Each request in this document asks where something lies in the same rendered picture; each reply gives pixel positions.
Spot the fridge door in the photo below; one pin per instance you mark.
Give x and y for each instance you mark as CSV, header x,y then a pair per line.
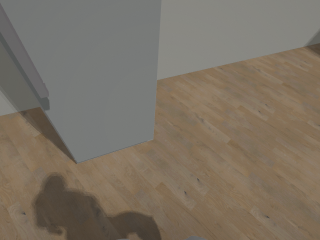
x,y
99,62

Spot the handle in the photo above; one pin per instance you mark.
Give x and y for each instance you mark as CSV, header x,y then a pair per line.
x,y
11,37

